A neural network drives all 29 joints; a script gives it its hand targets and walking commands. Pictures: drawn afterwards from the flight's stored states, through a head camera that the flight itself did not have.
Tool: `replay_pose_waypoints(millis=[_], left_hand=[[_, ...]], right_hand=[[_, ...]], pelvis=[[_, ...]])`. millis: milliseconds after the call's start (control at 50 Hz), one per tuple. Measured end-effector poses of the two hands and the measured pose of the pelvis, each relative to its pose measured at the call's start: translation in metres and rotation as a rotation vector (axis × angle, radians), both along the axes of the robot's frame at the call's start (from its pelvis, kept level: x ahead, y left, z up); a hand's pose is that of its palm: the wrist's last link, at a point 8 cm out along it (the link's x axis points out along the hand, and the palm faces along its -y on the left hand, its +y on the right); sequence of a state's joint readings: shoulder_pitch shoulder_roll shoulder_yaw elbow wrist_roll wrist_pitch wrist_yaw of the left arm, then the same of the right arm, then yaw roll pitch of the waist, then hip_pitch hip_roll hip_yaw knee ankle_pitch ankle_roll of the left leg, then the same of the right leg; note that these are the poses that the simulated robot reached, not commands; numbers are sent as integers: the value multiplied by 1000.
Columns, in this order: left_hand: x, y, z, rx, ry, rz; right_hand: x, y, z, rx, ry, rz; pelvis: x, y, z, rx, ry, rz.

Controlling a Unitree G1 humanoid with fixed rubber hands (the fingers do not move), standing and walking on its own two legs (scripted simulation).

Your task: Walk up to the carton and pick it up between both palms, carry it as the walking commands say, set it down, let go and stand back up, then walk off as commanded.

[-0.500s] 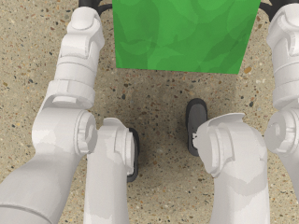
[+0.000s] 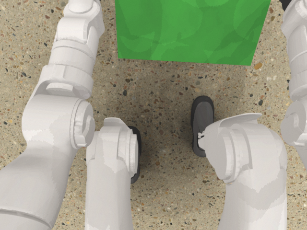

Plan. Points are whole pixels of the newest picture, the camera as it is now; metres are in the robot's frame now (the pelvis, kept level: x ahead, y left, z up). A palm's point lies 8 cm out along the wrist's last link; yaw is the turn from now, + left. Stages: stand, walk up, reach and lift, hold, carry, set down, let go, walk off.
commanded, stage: set down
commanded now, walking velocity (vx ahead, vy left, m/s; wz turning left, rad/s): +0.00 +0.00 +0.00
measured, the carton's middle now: (185, 10) +0.53 -0.10 -0.25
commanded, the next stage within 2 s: none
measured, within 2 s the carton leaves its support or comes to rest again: rests again in 1.42 s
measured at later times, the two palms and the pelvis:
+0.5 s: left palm out of the picture +0.57 +0.09 -0.17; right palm out of the picture +0.52 -0.29 -0.16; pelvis +0.01 +0.00 +0.00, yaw +0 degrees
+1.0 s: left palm out of the picture +0.58 +0.09 -0.17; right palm out of the picture +0.53 -0.29 -0.17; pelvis +0.02 +0.00 +0.00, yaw +1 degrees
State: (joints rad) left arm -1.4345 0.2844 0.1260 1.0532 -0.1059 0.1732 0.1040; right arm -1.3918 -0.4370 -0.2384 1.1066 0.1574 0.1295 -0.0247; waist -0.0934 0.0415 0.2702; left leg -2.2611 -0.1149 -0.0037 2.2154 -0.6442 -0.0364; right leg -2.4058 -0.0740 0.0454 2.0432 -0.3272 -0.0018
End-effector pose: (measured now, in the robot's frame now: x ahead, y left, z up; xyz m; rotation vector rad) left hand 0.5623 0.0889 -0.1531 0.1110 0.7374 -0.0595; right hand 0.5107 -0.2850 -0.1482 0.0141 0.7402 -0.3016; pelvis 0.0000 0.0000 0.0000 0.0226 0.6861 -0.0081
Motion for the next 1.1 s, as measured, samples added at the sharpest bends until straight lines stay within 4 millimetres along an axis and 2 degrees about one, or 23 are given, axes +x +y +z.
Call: replay_pose_waypoints(millis=[660, 1100], left_hand=[[12, 0, -17, -64, -31, 9], [15, 0, -21, -51, -44, 6]], right_hand=[[14, -4, -14, 24, 0, 1], [16, -5, -19, 22, -14, 4]], pelvis=[[18, 0, 0, -5, 50, 8], [19, -3, -2, 0, 43, 9]])
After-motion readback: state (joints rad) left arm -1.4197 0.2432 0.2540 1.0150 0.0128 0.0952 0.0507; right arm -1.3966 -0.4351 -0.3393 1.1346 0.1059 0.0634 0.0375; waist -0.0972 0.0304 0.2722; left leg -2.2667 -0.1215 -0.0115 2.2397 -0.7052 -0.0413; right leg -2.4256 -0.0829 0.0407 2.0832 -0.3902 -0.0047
